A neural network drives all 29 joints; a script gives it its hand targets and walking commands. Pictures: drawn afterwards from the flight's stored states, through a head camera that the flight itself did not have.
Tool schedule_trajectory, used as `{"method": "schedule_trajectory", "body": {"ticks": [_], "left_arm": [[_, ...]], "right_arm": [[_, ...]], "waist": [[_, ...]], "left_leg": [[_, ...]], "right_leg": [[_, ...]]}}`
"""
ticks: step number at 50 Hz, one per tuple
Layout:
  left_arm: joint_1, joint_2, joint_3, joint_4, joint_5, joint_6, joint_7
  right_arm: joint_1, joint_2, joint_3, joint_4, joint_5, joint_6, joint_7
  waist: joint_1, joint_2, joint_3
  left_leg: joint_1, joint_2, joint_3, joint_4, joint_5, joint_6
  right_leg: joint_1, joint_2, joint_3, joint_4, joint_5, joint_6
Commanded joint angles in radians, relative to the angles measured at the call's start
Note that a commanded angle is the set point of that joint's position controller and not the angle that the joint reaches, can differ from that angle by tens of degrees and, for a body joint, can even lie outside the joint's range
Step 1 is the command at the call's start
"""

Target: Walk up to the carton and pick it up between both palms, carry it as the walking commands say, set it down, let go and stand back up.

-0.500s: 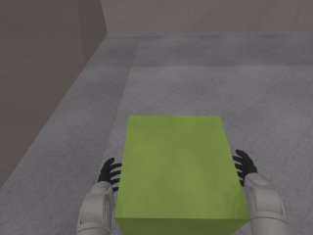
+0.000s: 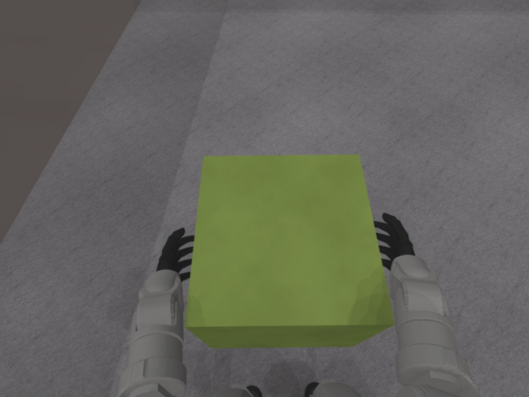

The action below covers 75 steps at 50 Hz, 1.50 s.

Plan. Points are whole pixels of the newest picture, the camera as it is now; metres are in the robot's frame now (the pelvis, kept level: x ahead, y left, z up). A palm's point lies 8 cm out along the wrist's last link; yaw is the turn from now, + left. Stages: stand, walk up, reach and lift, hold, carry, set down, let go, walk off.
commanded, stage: set down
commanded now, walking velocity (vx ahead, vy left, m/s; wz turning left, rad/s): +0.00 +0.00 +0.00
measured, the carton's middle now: (281, 255) +0.37 -0.01 -0.13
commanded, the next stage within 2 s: none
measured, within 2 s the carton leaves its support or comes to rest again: neither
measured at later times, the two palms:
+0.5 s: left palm (186, 281) +0.32 +0.18 -0.13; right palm (385, 272) +0.32 -0.20 -0.12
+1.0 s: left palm (199, 284) +0.35 +0.18 -0.23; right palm (369, 277) +0.35 -0.20 -0.22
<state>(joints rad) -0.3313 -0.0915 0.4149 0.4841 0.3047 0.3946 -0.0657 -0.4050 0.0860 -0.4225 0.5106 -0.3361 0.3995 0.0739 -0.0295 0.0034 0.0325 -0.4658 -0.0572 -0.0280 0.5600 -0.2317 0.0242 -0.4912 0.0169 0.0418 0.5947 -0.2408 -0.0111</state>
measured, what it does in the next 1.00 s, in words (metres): lowers itself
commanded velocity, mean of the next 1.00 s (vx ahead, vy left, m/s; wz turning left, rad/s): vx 0.00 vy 0.00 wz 0.00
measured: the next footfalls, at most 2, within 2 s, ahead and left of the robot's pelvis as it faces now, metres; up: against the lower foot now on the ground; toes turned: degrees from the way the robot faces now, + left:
none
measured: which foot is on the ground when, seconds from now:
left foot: down 0.00-1.00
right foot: down 0.00-1.00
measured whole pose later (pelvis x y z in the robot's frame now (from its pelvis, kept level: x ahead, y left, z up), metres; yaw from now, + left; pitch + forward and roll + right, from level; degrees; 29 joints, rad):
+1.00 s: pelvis -0.05 +0.00 -0.15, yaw +0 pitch +39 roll +0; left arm -0.63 0.02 0.38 0.51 0.19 0.37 -0.02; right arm -0.66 0.02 -0.46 0.50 -0.17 0.36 0.03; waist -0.02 0.00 -0.19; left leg -1.59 -0.05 -0.02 1.33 -0.42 0.01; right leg -1.60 0.04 0.01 1.32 -0.41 -0.01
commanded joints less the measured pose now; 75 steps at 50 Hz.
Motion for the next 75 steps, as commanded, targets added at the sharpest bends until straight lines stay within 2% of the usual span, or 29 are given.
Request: {"method": "schedule_trajectory", "body": {"ticks": [1,2,3,6,7,8,9,10,11,12,15,18,19,20,21,25,26,27,35,44,48,49,59,63,64,65,69,70,75], "left_arm": [[-0.561,-0.727,-0.493,-0.055,-0.2,-0.107,-0.248],[-0.58,-0.736,-0.54,-0.091,-0.227,-0.115,-0.254],[-0.597,-0.705,-0.529,-0.071,-0.21,-0.117,-0.251],[-0.628,-0.767,-0.594,-0.088,-0.229,-0.138,-0.258],[-0.543,-0.76,-0.579,-0.056,-0.234,-0.141,-0.253],[-0.625,-0.726,-0.565,-0.045,-0.215,-0.153,-0.255],[-0.585,-0.669,-0.495,-0.021,-0.179,-0.149,-0.251],[-0.598,-0.717,-0.551,-0.006,-0.218,-0.147,-0.268],[-0.584,-0.716,-0.563,-0.045,-0.22,-0.142,-0.267],[-0.613,-0.738,-0.562,-0.021,-0.218,-0.136,-0.274],[-0.626,-0.701,-0.564,-0.086,-0.213,-0.133,-0.28],[-0.613,-0.693,-0.499,-0.017,-0.18,-0.13,-0.285],[-0.607,-0.724,-0.55,-0.037,-0.221,-0.132,-0.289],[-0.611,-0.73,-0.529,0.018,-0.204,-0.13,-0.289],[-0.631,-0.701,-0.538,-0.004,-0.207,-0.129,-0.292],[-0.717,-0.751,-0.612,-0.085,-0.246,-0.122,-0.291],[-0.77,-0.747,-0.602,-0.075,-0.252,-0.12,-0.293],[-0.723,-0.754,-0.569,-0.031,-0.249,-0.116,-0.288],[-0.86,-0.773,-0.574,-0.037,-0.25,-0.082,-0.272],[-0.949,-0.79,-0.615,-0.065,-0.298,-0.068,-0.259],[-0.919,-0.78,-0.642,-0.058,-0.316,-0.083,-0.241],[-0.907,-0.803,-0.616,-0.024,-0.308,-0.081,-0.237],[-1.124,-0.756,-0.667,-0.096,-0.373,-0.09,-0.209],[-1.088,-0.744,-0.602,0.046,-0.342,-0.075,-0.201],[-1.151,-0.736,-0.624,0.002,-0.352,-0.074,-0.199],[-1.142,-0.733,-0.617,-0.01,-0.347,-0.071,-0.189],[-1.158,-0.732,-0.576,0.055,-0.343,-0.064,-0.185],[-1.227,-0.755,-0.602,-0.018,-0.374,-0.07,-0.181],[-1.237,-0.74,-0.621,-0.008,-0.366,-0.082,-0.17]], "right_arm": [[-0.348,0.81,0.528,0.026,0.182,-0.059,0.217],[-0.336,0.823,0.555,-0.008,0.183,-0.057,0.213],[-0.394,0.825,0.572,-0.034,0.213,-0.069,0.216],[-0.421,0.834,0.612,-0.101,0.234,-0.095,0.208],[-0.464,0.867,0.675,-0.143,0.301,-0.104,0.211],[-0.458,0.833,0.641,-0.09,0.259,-0.095,0.204],[-0.505,0.84,0.661,-0.075,0.272,-0.093,0.213],[-0.449,0.836,0.627,-0.086,0.24,-0.091,0.2],[-0.455,0.884,0.69,-0.108,0.284,-0.087,0.206],[-0.452,0.872,0.66,-0.081,0.269,-0.08,0.204],[-0.468,0.87,0.683,-0.1,0.312,-0.087,0.23],[-0.53,0.832,0.655,-0.076,0.291,-0.095,0.225],[-0.503,0.859,0.648,-0.098,0.291,-0.096,0.224],[-0.563,0.875,0.68,-0.097,0.312,-0.099,0.213],[-0.52,0.814,0.612,-0.052,0.267,-0.09,0.21],[-0.54,0.861,0.63,-0.051,0.294,-0.081,0.23],[-0.523,0.834,0.597,-0.028,0.255,-0.077,0.227],[-0.611,0.816,0.621,-0.057,0.278,-0.081,0.233],[-0.677,0.869,0.592,0.045,0.294,-0.037,0.265],[-0.689,0.826,0.568,0.068,0.271,-0.019,0.269],[-0.757,0.817,0.598,0.017,0.319,-0.039,0.269],[-0.822,0.85,0.658,-0.008,0.366,-0.045,0.259],[-0.838,0.824,0.582,0.075,0.37,-0.038,0.236],[-0.978,0.746,0.556,0.075,0.352,-0.041,0.227],[-0.97,0.797,0.587,0.072,0.38,-0.041,0.226],[-0.951,0.715,0.518,0.105,0.328,-0.031,0.235],[-1.074,0.773,0.537,0.094,0.363,-0.026,0.243],[-1.008,0.772,0.518,0.123,0.339,-0.02,0.243],[-1.074,0.708,0.507,0.106,0.362,-0.04,0.233]], "waist": [[0.005,-0.019,-0.598],[-0.05,-0.062,-0.671],[-0.007,-0.037,-0.635],[-0.051,-0.038,-0.757],[0.032,-0.001,-0.805],[-0.027,-0.053,-0.795],[0.082,-0.021,-0.746],[-0.043,-0.059,-0.743],[0.061,-0.065,-0.813],[-0.024,-0.057,-0.819],[0.071,0.004,-0.898],[0.083,0.006,-0.84],[0.022,-0.041,-0.848],[0.084,-0.015,-0.87],[0.003,-0.023,-0.87],[0.024,0.05,-0.952],[-0.03,0.023,-0.959],[0.026,0.021,-0.925],[0.048,0.03,-0.976],[-0.032,0.012,-1.057],[-0.013,0.01,-1.165],[0.051,-0.011,-1.181],[-0.037,0.025,-1.262],[-0.018,0.004,-1.186],[0.047,0.083,-1.209],[-0.048,0.065,-1.193],[0.027,0.037,-1.207],[-0.033,0.039,-1.224],[-0.046,0.048,-1.305]], "left_leg": [[0.017,-0.048,-0.03,0.024,0.234,0.01],[0.051,-0.049,-0.049,0.009,0.28,0.007],[0.01,-0.045,-0.05,0.023,0.231,0.01],[-0.042,-0.045,-0.072,0.089,0.28,0.012],[-0.012,-0.055,-0.051,0.084,0.289,0.022],[-0.128,-0.045,-0.038,0.096,0.23,0.023],[-0.216,-0.051,-0.011,0.118,0.153,0.022],[-0.247,-0.063,-0.03,0.108,0.128,0.031],[-0.155,-0.064,-0.035,0.107,0.212,0.029],[-0.191,-0.062,-0.022,0.134,0.17,0.032],[-0.18,-0.055,-0.009,0.171,0.247,0.014],[-0.319,-0.042,-0.007,0.211,0.163,0.017],[-0.298,-0.049,-0.029,0.213,0.176,0.026],[-0.348,-0.047,-0.021,0.238,0.18,0.025],[-0.355,-0.04,-0.013,0.249,0.18,0.018],[-0.329,-0.045,-0.002,0.307,0.163,-0.005],[-0.38,-0.043,-0.01,0.332,0.136,-0.002],[-0.402,-0.046,-0.007,0.337,0.108,-0.002],[-0.466,-0.05,0.008,0.441,0.035,-0.013],[-0.593,-0.073,0.02,0.588,0.0,-0.024],[-0.625,-0.065,0.008,0.642,0.092,-0.025],[-0.654,-0.071,0.031,0.664,0.075,-0.02],[-0.767,-0.075,0.045,0.768,0.029,-0.033],[-0.807,-0.069,0.031,0.79,0.006,-0.027],[-0.768,-0.088,0.063,0.808,0.001,-0.029],[-0.745,-0.071,0.024,0.799,-0.005,-0.041],[-0.814,-0.08,0.047,0.831,-0.075,-0.03],[-0.788,-0.081,0.028,0.828,-0.071,-0.034],[-0.832,-0.063,0.029,0.906,0.025,-0.039]], "right_leg": [[0.241,0.023,0.061,0.04,0.499,-0.017],[0.308,0.036,0.043,0.029,0.549,-0.009],[0.24,0.021,0.054,0.05,0.521,-0.005],[0.193,0.015,0.057,0.088,0.543,-0.004],[0.199,0.017,0.057,0.094,0.526,0.002],[0.188,0.017,0.067,0.1,0.521,0.011],[0.159,0.006,0.063,0.131,0.407,0.01],[0.221,0.009,0.07,0.101,0.47,0.019],[0.233,0.014,0.058,0.118,0.478,0.013],[0.164,0.019,0.069,0.12,0.42,0.02],[0.094,0.023,0.052,0.145,0.455,0.019],[0.026,0.005,0.084,0.193,0.389,0.02],[0.018,0.024,0.054,0.184,0.385,0.023],[0.015,0.01,0.076,0.211,0.397,0.022],[-0.06,0.022,0.062,0.224,0.37,0.026],[-0.106,0.046,0.039,0.266,0.282,0.005],[-0.155,0.054,0.029,0.29,0.26,0.009],[-0.168,0.055,0.026,0.301,0.216,0.008],[-0.367,0.074,0.0,0.419,0.072,-0.003],[-0.55,0.09,-0.028,0.534,0.055,0.003],[-0.557,0.095,-0.042,0.62,0.146,0.012],[-0.52,0.085,-0.033,0.61,0.152,0.012],[-0.685,0.106,-0.06,0.728,0.1,0.018],[-0.82,0.109,-0.087,0.768,0.027,0.024],[-0.799,0.101,-0.064,0.767,0.009,0.011],[-0.918,0.108,-0.096,0.794,-0.013,0.017],[-0.907,0.099,-0.097,0.831,-0.072,0.015],[-0.906,0.102,-0.105,0.827,-0.049,0.017],[-0.969,0.103,-0.114,0.906,0.033,0.019]]}}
